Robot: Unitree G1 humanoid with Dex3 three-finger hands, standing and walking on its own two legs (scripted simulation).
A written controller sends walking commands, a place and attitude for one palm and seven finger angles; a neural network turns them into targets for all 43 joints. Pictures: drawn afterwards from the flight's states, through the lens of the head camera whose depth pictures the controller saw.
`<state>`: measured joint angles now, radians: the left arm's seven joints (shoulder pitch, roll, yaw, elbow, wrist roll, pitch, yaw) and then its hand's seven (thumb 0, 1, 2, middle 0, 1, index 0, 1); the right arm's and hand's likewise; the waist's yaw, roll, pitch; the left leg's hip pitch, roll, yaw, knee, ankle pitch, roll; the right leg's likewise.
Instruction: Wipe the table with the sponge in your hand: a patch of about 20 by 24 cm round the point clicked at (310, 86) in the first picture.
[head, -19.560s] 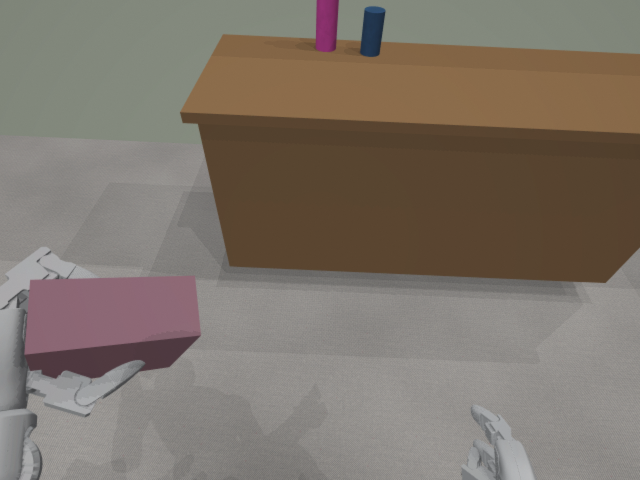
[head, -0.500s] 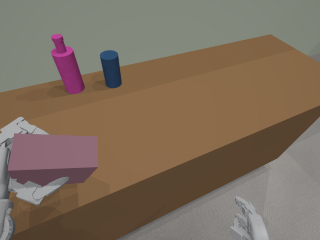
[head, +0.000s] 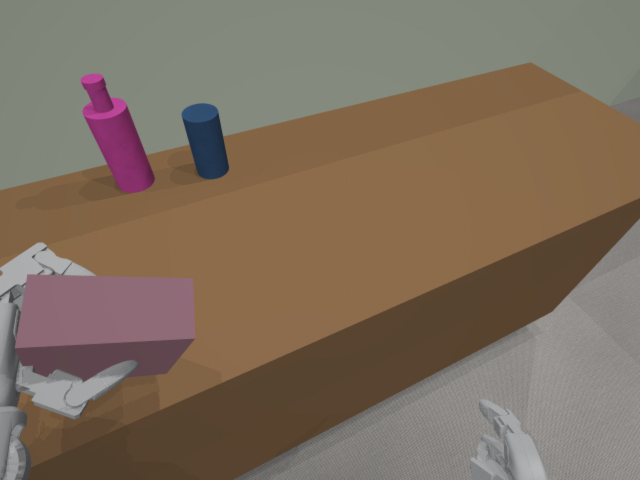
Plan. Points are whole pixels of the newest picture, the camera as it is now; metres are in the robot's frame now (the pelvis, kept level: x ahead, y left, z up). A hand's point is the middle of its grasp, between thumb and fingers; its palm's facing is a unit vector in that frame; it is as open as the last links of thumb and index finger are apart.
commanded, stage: come to a stop and stand still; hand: left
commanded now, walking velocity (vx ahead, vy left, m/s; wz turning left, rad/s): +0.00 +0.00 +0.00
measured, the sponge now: (134, 332) +0.23 +0.20 +0.13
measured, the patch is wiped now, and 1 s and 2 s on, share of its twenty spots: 0.00 0.00 0.00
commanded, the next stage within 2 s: look again from close up in 0.86 s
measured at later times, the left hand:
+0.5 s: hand out of the picture +0.19 +0.36 +0.15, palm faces +0.43 -0.83 -0.36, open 10.1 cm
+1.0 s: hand out of the picture +0.19 +0.35 +0.17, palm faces +0.37 -0.84 -0.39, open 10.1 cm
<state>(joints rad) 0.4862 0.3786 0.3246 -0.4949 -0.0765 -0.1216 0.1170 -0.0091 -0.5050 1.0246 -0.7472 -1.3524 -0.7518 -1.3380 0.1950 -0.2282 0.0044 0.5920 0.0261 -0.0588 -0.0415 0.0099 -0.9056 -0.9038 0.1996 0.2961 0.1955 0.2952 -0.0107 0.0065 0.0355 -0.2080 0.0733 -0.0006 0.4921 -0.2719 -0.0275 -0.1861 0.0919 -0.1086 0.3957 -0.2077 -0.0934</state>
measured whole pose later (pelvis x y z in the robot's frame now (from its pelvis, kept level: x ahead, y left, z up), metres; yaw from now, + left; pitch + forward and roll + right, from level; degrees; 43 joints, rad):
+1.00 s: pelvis -0.03 +0.10 +0.00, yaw +1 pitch -2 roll -1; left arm 0.40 0.39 0.35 -0.52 -0.01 -0.23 0.10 -0.01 -0.50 1.03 -0.75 -1.35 -0.75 -1.34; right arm 0.19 -0.18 0.03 0.58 0.00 -0.14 -0.01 0.01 -0.90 -0.90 0.20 0.30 0.20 0.30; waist 0.03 -0.05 0.11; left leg -0.20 -0.07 0.07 0.44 -0.21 0.09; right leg -0.21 -0.03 -0.01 0.42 -0.18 0.00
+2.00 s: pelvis -0.01 +0.09 +0.00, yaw +1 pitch +0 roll -1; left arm 0.48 0.40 0.32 -0.46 -0.03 -0.27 0.06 -0.01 -0.50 1.03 -0.75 -1.35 -0.75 -1.33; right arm 0.24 -0.18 0.03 0.60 0.01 -0.17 -0.02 0.01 -0.90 -0.90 0.20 0.30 0.20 0.30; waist 0.02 -0.04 0.06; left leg -0.24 -0.05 0.06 0.49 -0.26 0.09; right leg -0.24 -0.01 -0.01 0.46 -0.22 0.02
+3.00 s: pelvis -0.03 +0.06 +0.00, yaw +2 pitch +1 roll -1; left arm 0.18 0.57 0.51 -0.38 -0.03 -0.28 0.10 -0.01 -0.50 1.03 -0.75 -1.34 -0.75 -1.33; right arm 0.22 -0.22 0.07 0.59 0.00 -0.15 -0.01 0.01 -0.90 -0.90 0.20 0.30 0.20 0.30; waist 0.02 -0.05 0.04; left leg -0.32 -0.03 0.03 0.54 -0.24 0.05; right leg -0.32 0.02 -0.03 0.50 -0.21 -0.02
